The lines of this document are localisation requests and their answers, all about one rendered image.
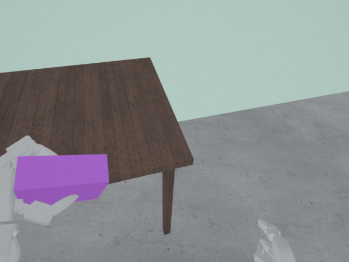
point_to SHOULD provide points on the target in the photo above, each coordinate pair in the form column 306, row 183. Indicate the robot left forearm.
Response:
column 10, row 247

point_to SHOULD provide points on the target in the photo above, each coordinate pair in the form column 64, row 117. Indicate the robot left hand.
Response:
column 37, row 212

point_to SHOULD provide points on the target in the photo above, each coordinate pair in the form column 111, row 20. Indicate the table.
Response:
column 118, row 108

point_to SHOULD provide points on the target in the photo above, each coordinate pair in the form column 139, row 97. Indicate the robot right hand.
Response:
column 277, row 251

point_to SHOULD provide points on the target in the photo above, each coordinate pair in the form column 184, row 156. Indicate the sponge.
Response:
column 51, row 178

